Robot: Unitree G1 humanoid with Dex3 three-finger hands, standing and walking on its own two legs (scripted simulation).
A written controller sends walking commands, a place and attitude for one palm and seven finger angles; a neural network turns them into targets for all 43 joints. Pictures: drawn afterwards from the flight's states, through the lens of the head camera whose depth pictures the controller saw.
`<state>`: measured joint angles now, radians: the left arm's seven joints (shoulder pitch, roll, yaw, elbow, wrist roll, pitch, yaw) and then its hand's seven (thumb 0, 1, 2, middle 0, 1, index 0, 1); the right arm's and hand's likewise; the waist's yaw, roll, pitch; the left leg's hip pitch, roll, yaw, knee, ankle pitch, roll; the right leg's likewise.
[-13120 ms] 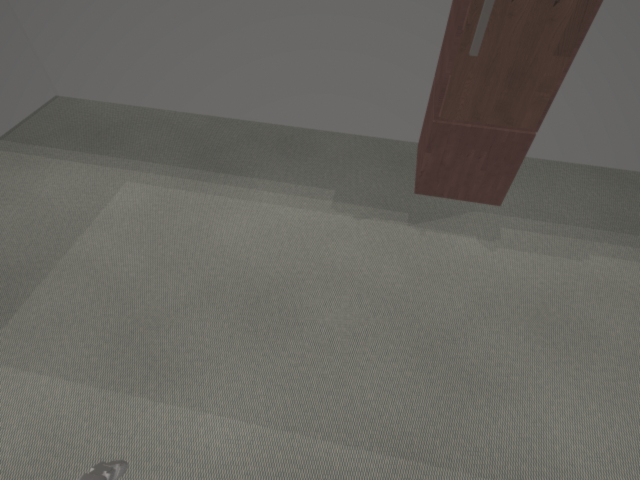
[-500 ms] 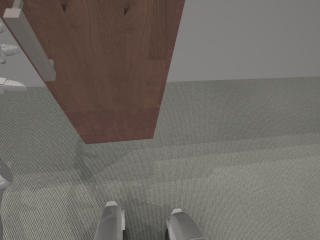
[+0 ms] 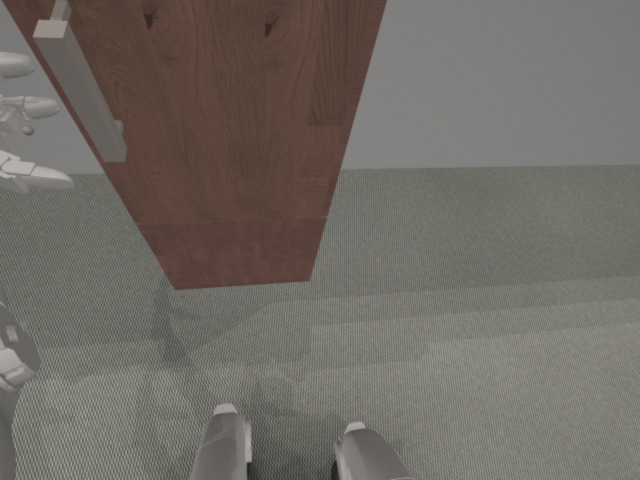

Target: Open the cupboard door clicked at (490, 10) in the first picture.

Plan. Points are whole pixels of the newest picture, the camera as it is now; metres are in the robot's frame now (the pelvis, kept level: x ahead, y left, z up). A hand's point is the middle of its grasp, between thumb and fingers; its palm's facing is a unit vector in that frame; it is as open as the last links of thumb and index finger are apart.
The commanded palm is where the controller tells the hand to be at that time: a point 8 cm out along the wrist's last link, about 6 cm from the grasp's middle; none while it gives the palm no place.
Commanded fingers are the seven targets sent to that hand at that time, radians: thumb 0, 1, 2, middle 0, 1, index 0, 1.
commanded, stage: move the hooked fingers beside the handle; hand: left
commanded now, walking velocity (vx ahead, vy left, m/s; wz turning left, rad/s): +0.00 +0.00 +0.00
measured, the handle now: (91, 90) +0.55 +0.25 +0.10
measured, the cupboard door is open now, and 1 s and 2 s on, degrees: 0 0 0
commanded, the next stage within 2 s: slide the fingers in behind the handle in 0.22 s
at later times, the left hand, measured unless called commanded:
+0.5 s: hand (46, 129) +0.49 +0.28 +0.10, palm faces +0.06 -1.00 +0.00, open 14.0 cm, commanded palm +0.47 +0.32 +0.10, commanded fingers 0.00 -0.50 0.30 -0.30 -1.20 -0.30 -1.20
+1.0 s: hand (67, 135) +0.48 +0.26 +0.10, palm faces +0.06 -1.00 +0.01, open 14.0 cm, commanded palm +0.47 +0.29 +0.10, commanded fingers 0.00 -0.50 0.30 -0.30 -1.20 -0.30 -1.20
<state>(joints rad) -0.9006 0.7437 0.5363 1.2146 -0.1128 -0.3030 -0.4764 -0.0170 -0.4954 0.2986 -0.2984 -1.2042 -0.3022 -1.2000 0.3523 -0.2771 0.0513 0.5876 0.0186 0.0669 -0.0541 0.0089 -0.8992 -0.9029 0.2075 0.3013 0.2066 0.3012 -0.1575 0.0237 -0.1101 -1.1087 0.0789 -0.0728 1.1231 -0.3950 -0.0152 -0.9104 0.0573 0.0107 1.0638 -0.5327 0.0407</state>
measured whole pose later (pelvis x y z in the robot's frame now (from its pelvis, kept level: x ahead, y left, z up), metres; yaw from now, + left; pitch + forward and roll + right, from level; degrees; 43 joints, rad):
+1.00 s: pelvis +0.00 -0.01 +0.00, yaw +0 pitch +21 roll -5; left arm -0.85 0.63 0.48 1.15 -0.14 -0.33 -0.41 -0.02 -0.50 0.30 -0.30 -1.20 -0.30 -1.20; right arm 0.37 -0.27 0.03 0.61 0.02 0.07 -0.04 0.01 -0.90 -0.90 0.21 0.30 0.21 0.30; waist -0.14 0.03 -0.12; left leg -1.08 0.08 -0.07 1.12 -0.40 -0.02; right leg -0.89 0.05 0.01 1.07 -0.55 0.03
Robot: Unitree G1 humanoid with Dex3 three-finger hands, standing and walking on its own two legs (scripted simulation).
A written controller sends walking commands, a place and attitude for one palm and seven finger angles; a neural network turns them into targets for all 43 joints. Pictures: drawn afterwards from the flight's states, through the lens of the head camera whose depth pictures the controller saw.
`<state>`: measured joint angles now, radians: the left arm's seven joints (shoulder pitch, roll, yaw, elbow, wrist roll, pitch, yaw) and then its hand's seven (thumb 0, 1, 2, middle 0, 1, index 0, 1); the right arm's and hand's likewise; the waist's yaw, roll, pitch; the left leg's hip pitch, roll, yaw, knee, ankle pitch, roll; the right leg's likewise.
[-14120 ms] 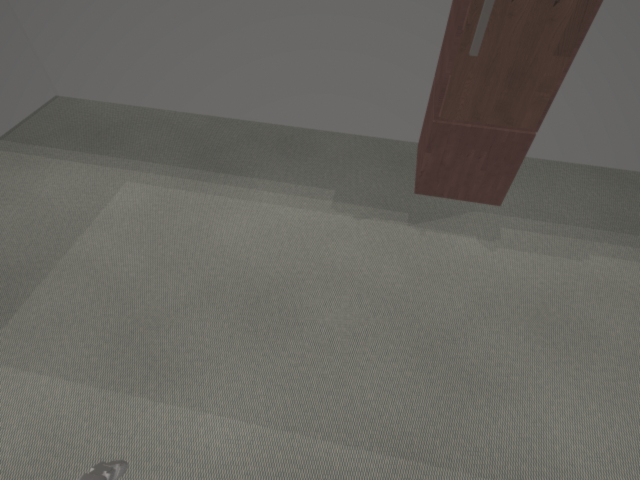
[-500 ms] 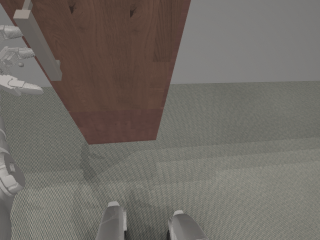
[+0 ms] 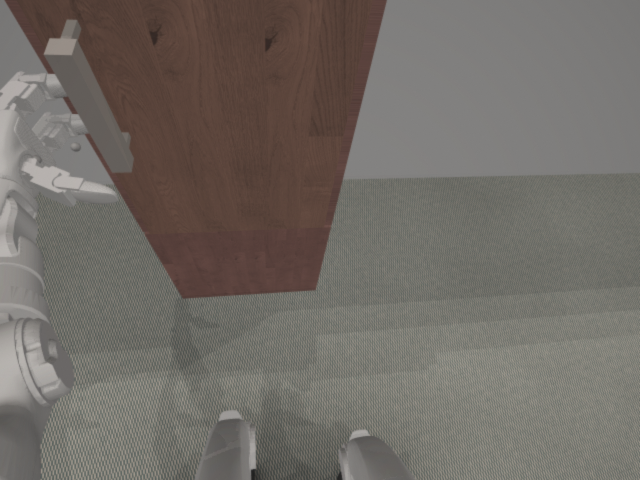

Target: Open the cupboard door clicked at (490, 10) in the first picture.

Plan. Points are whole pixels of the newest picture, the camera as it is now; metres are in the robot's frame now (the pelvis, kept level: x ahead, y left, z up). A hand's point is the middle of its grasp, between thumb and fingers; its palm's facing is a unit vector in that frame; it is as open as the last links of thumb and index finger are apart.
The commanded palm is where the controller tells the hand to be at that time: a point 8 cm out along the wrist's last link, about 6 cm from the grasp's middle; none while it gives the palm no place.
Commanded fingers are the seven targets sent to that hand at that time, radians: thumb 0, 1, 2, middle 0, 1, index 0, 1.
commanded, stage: slide the fingers in behind the handle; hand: left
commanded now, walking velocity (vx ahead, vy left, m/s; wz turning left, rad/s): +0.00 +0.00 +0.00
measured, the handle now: (100, 103) +0.55 +0.25 +0.10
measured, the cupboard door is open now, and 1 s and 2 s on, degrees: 0 0 3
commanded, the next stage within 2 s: close the thumb around the handle in 0.92 s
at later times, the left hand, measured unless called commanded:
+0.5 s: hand (86, 149) +0.48 +0.25 +0.10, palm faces +0.11 -0.99 +0.00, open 14.3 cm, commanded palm +0.46 +0.26 +0.09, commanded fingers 0.00 -0.50 0.30 -0.30 -1.20 -0.30 -1.20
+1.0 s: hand (116, 141) +0.49 +0.22 +0.09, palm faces +0.07 -1.00 +0.00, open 14.0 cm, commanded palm +0.47 +0.26 +0.09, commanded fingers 0.00 -0.50 0.30 -0.30 -1.20 -0.30 -1.20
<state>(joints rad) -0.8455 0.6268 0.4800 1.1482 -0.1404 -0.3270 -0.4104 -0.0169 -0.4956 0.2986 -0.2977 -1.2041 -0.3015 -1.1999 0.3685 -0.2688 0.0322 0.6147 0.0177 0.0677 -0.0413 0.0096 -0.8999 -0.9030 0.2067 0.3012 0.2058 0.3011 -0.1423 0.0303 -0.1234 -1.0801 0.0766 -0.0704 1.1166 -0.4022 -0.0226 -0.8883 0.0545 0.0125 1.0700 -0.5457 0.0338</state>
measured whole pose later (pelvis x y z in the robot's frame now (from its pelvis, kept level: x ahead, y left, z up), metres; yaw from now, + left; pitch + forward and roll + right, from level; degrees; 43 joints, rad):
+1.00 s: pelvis +0.00 +0.00 +0.00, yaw +0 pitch +20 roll -4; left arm -0.84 0.51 0.41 1.11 -0.12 -0.35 -0.26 -0.02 -0.49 0.30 -0.28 -1.20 -0.28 -1.20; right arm 0.37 -0.25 0.02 0.63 0.00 0.05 -0.01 0.01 -0.90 -0.90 0.21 0.30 0.20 0.30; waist -0.14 0.04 -0.13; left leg -1.06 0.07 -0.06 1.10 -0.41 -0.02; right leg -0.87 0.04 0.02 1.07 -0.55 0.03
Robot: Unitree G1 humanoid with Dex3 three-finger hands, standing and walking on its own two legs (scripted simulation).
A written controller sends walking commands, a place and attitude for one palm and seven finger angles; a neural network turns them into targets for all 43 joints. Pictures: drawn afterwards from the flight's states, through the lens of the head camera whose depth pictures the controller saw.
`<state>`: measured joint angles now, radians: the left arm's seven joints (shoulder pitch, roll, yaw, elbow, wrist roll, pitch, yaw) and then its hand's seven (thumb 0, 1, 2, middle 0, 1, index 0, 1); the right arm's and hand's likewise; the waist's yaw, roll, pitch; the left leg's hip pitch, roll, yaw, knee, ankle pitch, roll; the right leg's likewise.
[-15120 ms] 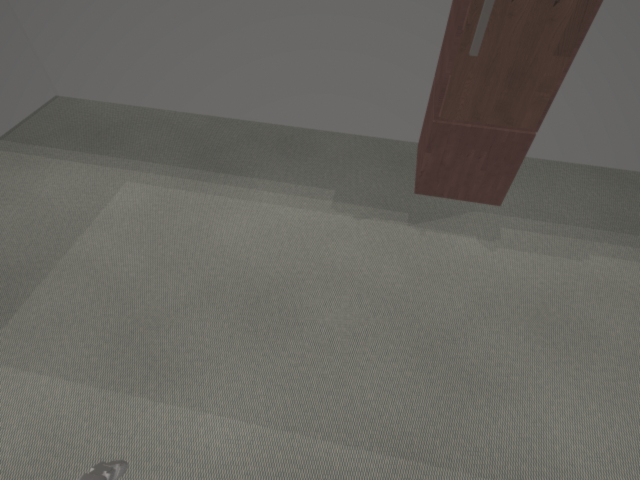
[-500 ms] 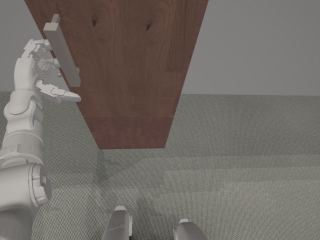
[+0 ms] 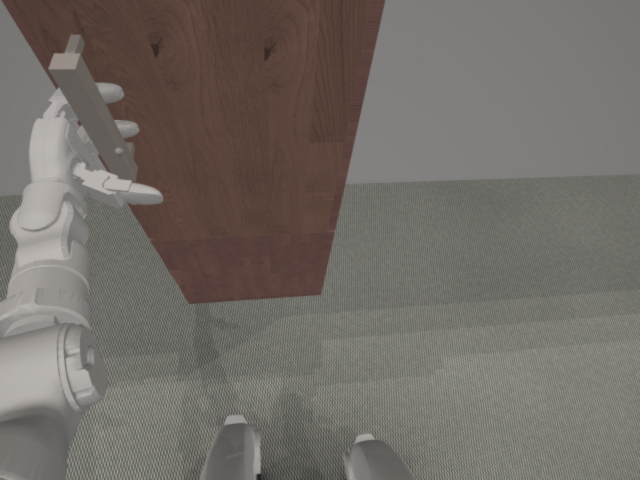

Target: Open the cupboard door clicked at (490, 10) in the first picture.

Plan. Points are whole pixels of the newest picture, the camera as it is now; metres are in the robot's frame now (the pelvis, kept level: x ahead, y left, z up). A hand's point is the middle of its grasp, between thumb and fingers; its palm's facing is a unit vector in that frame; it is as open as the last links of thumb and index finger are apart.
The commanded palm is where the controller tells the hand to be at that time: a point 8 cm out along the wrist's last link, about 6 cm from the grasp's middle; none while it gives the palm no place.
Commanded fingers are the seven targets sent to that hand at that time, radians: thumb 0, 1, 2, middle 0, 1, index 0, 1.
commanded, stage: close the thumb around the handle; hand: left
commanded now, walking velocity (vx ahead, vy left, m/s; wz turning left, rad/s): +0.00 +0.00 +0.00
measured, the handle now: (104, 115) +0.54 +0.25 +0.10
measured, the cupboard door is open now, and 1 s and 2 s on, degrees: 0 3 50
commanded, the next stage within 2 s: pull the door open along its arc in 0.72 s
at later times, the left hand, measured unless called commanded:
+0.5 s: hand (116, 158) +0.48 +0.22 +0.09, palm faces +0.07 -1.00 +0.00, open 8.0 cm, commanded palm +0.46 +0.25 +0.09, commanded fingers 0.00 0.90 0.90 -0.40 -1.35 -0.40 -1.35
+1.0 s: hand (116, 159) +0.47 +0.22 +0.09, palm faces +0.07 -1.00 +0.00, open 6.1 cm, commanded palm +0.43 +0.26 +0.09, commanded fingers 0.00 0.90 0.90 -0.40 -1.35 -0.40 -1.35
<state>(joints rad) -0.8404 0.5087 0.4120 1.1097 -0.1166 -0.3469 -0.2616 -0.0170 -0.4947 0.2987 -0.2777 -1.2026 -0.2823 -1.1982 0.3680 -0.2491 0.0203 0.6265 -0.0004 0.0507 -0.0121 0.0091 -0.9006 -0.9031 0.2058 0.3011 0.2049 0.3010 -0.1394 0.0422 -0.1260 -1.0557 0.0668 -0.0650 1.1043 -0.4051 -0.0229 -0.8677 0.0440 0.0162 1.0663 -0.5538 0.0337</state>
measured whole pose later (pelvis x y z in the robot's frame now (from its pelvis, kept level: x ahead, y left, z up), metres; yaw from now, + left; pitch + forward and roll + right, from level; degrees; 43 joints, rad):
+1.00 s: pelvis +0.00 -0.01 +0.00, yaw +0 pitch +19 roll -3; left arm -0.76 0.50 0.43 1.06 -0.14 -0.35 -0.28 0.00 0.69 0.77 -0.33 -1.34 -0.33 -1.34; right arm 0.38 -0.26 0.02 0.62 0.01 0.07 -0.03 0.01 -0.90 -0.90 0.21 0.30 0.21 0.30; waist -0.14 0.04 -0.13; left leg -1.03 0.07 -0.06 1.08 -0.40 -0.03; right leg -0.85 0.05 0.02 1.06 -0.55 0.03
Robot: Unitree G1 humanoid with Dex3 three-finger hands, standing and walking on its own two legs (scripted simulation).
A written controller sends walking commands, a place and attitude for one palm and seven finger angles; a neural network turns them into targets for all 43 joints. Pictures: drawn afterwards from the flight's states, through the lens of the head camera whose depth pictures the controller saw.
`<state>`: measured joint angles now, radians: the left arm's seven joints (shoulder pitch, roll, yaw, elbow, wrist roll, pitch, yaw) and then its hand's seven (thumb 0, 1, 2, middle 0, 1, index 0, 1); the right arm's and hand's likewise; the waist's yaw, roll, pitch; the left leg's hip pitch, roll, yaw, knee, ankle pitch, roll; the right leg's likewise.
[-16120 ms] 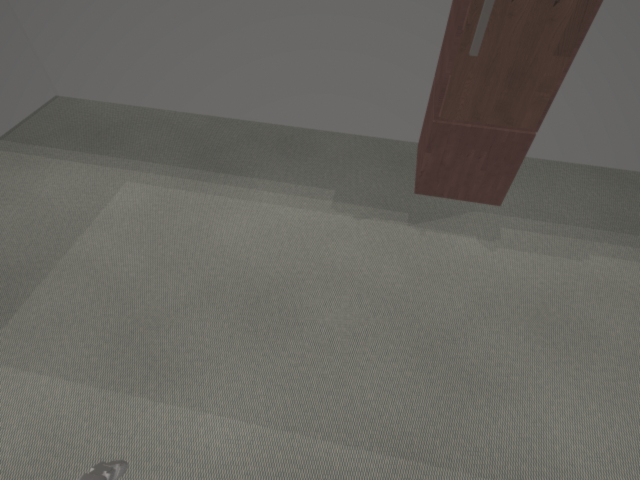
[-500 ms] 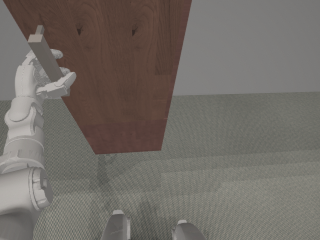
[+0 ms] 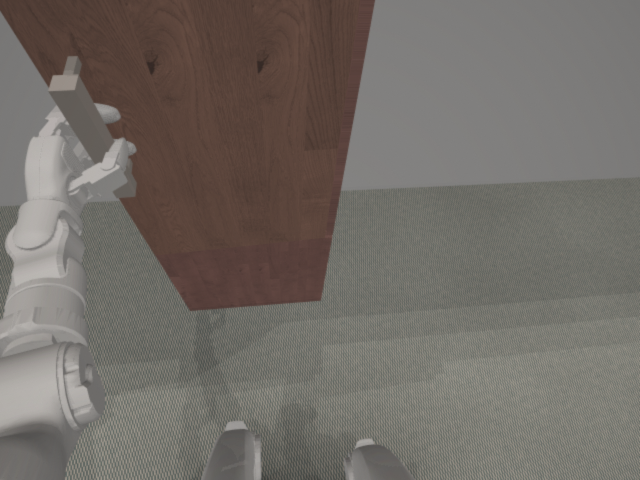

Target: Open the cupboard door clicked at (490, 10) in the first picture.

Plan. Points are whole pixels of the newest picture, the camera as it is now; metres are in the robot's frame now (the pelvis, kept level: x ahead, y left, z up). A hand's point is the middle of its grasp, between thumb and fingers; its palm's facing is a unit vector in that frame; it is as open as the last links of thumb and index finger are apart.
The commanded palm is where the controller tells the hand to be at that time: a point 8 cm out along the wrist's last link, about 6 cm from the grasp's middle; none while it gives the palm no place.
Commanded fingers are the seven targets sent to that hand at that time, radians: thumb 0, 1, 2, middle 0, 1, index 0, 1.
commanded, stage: pull the door open along its arc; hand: left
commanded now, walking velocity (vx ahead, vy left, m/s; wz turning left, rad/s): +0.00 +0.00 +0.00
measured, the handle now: (102, 133) +0.53 +0.25 +0.09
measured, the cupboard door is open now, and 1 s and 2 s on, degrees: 3 50 52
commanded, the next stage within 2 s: open thumb and fingers to let go in 0.82 s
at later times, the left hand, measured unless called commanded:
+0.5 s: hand (168, 258) +0.35 +0.15 +0.09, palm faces +0.39 -0.92 +0.09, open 6.6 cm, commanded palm +0.29 +0.17 +0.09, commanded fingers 0.00 0.90 0.90 -0.40 -1.35 -0.40 -1.35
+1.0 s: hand (252, 315) +0.28 +0.06 +0.09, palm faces +0.40 -0.92 -0.01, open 6.5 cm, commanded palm +0.24 +0.10 +0.09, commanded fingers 0.00 0.55 0.75 -0.38 -1.31 -0.38 -1.31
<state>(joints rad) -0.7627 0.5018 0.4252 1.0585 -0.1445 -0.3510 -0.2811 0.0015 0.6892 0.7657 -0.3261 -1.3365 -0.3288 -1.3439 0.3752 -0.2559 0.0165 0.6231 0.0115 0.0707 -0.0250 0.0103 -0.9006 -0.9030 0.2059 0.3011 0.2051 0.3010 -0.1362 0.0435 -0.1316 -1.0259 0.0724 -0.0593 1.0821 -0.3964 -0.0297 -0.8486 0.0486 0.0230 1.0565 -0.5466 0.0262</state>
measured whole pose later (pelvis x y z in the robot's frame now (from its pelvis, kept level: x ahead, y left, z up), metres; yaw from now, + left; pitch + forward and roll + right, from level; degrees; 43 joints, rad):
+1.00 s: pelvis +0.02 -0.03 +0.02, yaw +5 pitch +8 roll +0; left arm 0.24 -0.07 -0.25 0.00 0.08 -0.20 0.53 0.00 0.65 0.74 -0.30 -1.31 -0.31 -1.31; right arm 0.22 -0.20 0.01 0.51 -0.07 0.05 0.01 0.02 -0.90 -0.90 0.20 0.30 0.20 0.30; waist -0.02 0.05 -0.16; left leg -0.72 0.03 -0.10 0.97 -0.40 -0.07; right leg -0.55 0.01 -0.03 0.99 -0.60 -0.02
